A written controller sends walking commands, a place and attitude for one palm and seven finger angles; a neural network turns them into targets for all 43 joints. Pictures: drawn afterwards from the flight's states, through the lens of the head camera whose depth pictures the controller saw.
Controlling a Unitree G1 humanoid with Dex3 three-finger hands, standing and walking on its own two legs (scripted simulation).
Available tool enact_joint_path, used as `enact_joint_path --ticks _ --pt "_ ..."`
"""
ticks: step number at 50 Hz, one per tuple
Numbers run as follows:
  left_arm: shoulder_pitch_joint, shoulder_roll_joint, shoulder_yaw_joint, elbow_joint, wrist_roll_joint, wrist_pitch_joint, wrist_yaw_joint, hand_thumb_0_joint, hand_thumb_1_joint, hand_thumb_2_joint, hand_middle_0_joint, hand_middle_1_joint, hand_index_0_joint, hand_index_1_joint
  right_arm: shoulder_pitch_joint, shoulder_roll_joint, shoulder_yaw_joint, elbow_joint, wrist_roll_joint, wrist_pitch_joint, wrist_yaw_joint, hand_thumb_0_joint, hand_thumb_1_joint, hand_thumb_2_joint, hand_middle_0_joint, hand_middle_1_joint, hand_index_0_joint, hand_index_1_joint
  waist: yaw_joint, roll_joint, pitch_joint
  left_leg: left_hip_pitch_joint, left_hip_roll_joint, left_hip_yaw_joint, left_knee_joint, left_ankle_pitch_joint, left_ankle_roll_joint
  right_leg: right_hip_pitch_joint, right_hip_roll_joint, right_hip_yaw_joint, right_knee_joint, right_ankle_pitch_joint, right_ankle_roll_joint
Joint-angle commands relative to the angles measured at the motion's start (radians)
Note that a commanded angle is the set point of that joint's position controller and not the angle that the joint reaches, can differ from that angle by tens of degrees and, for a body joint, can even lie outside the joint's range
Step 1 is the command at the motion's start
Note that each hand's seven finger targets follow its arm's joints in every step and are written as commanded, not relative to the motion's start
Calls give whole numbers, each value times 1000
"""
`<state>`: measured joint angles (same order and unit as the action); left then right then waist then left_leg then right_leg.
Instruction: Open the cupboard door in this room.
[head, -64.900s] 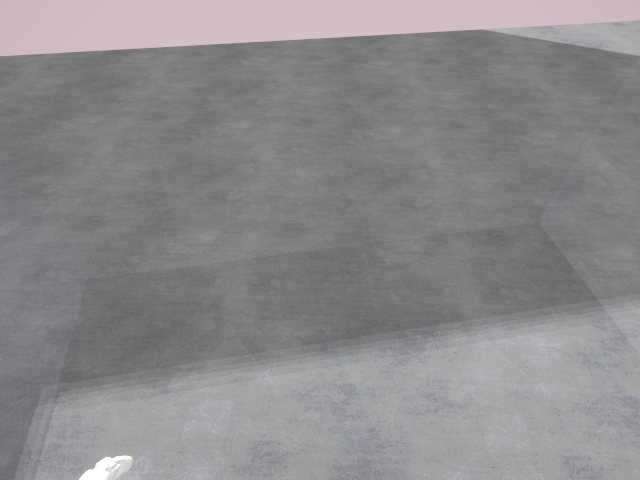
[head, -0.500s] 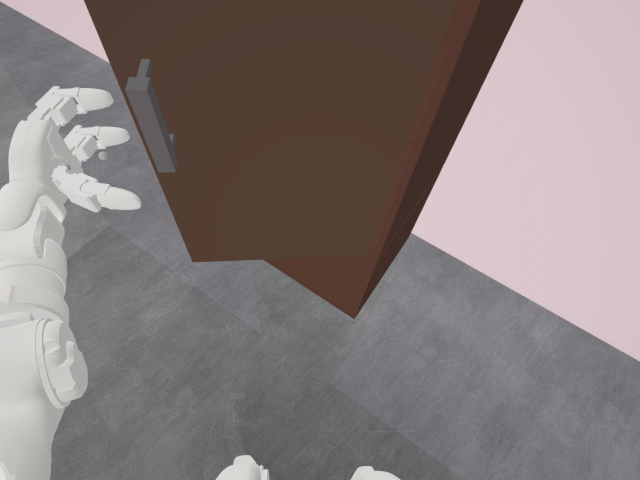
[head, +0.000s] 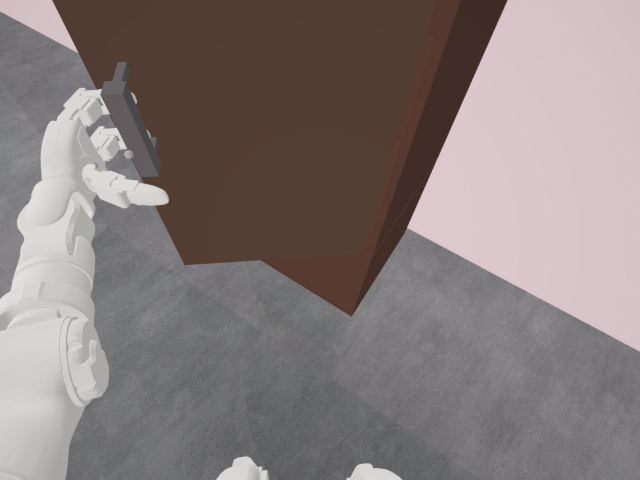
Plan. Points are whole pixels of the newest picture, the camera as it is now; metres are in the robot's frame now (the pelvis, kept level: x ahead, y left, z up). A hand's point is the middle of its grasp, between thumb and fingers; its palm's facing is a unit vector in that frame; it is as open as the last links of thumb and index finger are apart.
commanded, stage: slide the fingers in behind the handle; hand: left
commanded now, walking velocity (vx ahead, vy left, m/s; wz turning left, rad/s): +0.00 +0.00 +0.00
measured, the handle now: (136, 122) +0.54 +0.20 +0.11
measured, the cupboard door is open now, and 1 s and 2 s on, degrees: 39 39 40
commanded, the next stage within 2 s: close the thumb around the handle in 1.04 s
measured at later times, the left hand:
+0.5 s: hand (148, 157) +0.48 +0.18 +0.11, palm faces +0.05 -1.00 +0.00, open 14.0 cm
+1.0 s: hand (151, 158) +0.48 +0.18 +0.11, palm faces +0.06 -1.00 -0.01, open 14.1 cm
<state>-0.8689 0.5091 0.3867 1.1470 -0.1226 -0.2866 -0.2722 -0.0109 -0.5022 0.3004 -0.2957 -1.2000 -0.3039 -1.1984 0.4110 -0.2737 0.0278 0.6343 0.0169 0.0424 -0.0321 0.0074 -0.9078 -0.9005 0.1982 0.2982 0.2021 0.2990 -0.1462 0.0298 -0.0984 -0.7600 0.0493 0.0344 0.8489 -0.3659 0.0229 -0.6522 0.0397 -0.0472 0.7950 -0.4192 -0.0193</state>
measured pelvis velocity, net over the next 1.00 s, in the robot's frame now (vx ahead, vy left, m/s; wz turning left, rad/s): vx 0.00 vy -0.01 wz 0.02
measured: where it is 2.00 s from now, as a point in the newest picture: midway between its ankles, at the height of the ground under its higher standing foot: outside the picture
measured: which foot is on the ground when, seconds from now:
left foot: down 0.00-1.00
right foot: down 0.00-1.00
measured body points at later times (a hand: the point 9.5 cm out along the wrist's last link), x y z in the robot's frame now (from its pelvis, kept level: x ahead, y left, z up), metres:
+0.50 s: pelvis +0.00 -0.01 +0.00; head +0.08 -0.01 +0.45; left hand +0.47 +0.23 +0.12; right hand +0.04 -0.28 -0.11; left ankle +0.02 +0.10 -0.70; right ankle -0.03 -0.11 -0.70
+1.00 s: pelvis +0.00 -0.01 +0.00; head +0.08 +0.00 +0.44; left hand +0.47 +0.23 +0.11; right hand +0.02 -0.27 -0.12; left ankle +0.02 +0.10 -0.70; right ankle -0.03 -0.11 -0.70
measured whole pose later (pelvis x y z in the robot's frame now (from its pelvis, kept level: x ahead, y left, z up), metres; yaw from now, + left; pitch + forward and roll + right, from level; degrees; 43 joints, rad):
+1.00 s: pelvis +0.00 -0.01 +0.00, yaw +1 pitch +15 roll -2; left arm -0.85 0.41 0.30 1.12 -0.13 -0.32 -0.16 -0.01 -0.50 0.30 -0.28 -1.20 -0.27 -1.20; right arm 0.40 -0.26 0.01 0.66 0.01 0.04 -0.01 0.01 -0.91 -0.90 0.20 0.30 0.20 0.30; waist -0.12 0.03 -0.10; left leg -0.73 0.04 0.02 0.84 -0.36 0.01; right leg -0.63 0.03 -0.06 0.80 -0.43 -0.03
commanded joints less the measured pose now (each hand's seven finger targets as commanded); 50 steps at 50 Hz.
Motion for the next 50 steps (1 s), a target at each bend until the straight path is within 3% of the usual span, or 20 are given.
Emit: enact_joint_path --ticks 1,3,6,7,11,14,20,21,24,26,28,31,33,35,37,40,44,45,48,50 --pt "-422 253 37 -246 -17 -83 27 0 -500 300 -300 -1200 -300 -1200 123 -172 -66 -71 2 -17 -2 0 -900 -900 200 300 200 300 13 74 -411 411 -25 -67 -52 387 18 57 22 22 -83 402 9" --pt "-408 257 44 -235 -20 -78 31 0 -500 300 -300 -1200 -300 -1200 125 -172 -68 -74 4 -12 -2 0 -900 -900 200 300 200 300 12 31 -396 376 -28 -59 -60 361 21 91 22 27 -88 411 12" --pt "-421 212 11 -263 -18 -77 33 0 -500 300 -300 -1200 -300 -1200 119 -166 -67 -79 4 -12 0 0 -900 -900 200 300 200 300 13 72 -408 404 -31 -56 -59 379 21 84 20 27 -86 427 10" --pt "-409 233 27 -263 -15 -78 35 0 -500 300 -300 -1200 -300 -1200 118 -167 -71 -74 4 -10 0 0 -900 -900 200 300 200 300 17 77 -406 405 -29 -55 -56 381 20 84 19 29 -87 429 9" --pt "-392 208 22 -312 -28 -93 40 0 -500 300 -300 -1200 -300 -1200 111 -161 -73 -78 5 -9 1 0 -900 -900 200 300 200 300 23 69 -433 416 -34 -48 -56 415 23 126 19 34 -86 487 10" --pt "-390 146 -24 -298 -29 -85 43 0 -500 300 -300 -1200 -300 -1200 104 -156 -73 -71 6 -8 3 0 -900 -900 200 300 200 300 10 58 -390 419 -33 -49 -60 392 22 93 19 29 -95 459 11" --pt "-379 188 13 -285 -30 -76 58 0 -500 300 -300 -1200 -300 -1200 95 -157 -70 -76 7 -6 -1 0 -900 -900 200 300 200 300 21 8 -372 350 -46 -37 -67 351 31 162 9 44 -101 486 14" --pt "-400 144 -27 -289 -26 -77 58 0 -500 300 -300 -1200 -300 -1200 85 -150 -68 -77 8 -7 1 0 -900 -900 200 300 200 300 9 28 -369 361 -48 -35 -70 347 30 146 8 45 -103 489 17" --pt "-393 156 -24 -267 -22 -78 61 0 -500 300 -300 -1200 -300 -1200 83 -154 -67 -74 9 -7 -1 0 -900 -900 200 300 200 300 9 19 -347 345 -46 -37 -72 311 28 134 6 49 -110 452 16" --pt "-396 134 -34 -274 -23 -89 61 0 -500 300 -300 -1200 -300 -1200 83 -151 -70 -73 9 -12 1 0 -900 -900 200 300 200 300 13 47 -384 379 -47 -38 -64 334 26 126 7 48 -102 462 13" --pt "-409 121 -49 -244 -27 -83 60 0 -500 300 -300 -1200 -300 -1200 83 -153 -67 -68 9 -12 -1 0 -900 -900 200 300 200 300 0 18 -353 359 -44 -43 -67 308 26 113 7 46 -109 435 15" --pt "-469 49 -104 -272 -29 -92 64 0 -500 300 -300 -1200 -300 -1200 85 -150 -72 -59 7 -20 4 0 -900 -900 200 300 200 300 -17 43 -383 408 -43 -51 -64 322 24 76 10 38 -104 421 14" --pt "-454 83 -76 -276 -26 -96 72 0 -500 300 -300 -1200 -300 -1200 89 -156 -75 -53 4 -21 5 0 -900 -900 200 300 200 300 -2 60 -404 420 -40 -58 -62 330 19 73 10 36 -98 408 10" --pt "-475 45 -106 -287 -23 -105 79 0 -500 300 -300 -1200 -300 -1200 94 -152 -75 -48 3 -24 8 0 -900 -900 200 300 200 300 -16 55 -401 437 -40 -64 -58 348 21 56 13 28 -95 410 8" --pt "-462 33 -116 -279 -18 -107 84 0 -500 300 -300 -1200 -300 -1200 88 -151 -76 -47 4 -23 11 0 -900 -900 200 300 200 300 -11 66 -405 444 -38 -66 -59 345 17 44 14 28 -94 400 8" --pt "-463 66 -88 -256 -18 -105 92 0 -500 300 -300 -1200 -300 -1200 99 -159 -76 -38 2 -23 11 0 -900 -900 200 300 200 300 -13 21 -380 413 -41 -67 -60 328 22 58 16 28 -100 394 7" --pt "-487 43 -110 -234 -16 -98 89 0 -500 300 -300 -1200 -300 -1200 95 -156 -74 -35 4 -25 11 0 -900 -900 200 300 200 300 -21 24 -352 406 -38 -69 -69 293 19 32 16 26 -105 358 9" --pt "-484 80 -80 -237 -14 -105 93 0 -500 300 -300 -1200 -300 -1200 98 -159 -74 -34 2 -26 8 0 -900 -900 200 300 200 300 -12 41 -357 404 -40 -70 -66 300 20 40 15 27 -103 357 4" --pt "-467 57 -95 -253 -10 -110 94 0 -500 300 -300 -1200 -300 -1200 93 -154 -73 -41 1 -27 12 0 -900 -900 200 300 200 300 -2 77 -389 433 -37 -73 -69 321 14 33 15 22 -95 358 2" --pt "-470 48 -96 -249 -16 -115 95 0 -500 300 -300 -1200 -300 -1200 101 -154 -73 -37 -1 -30 12 0 -900 -900 200 300 200 300 -9 45 -381 426 -38 -74 -65 327 17 39 18 20 -96 365 3"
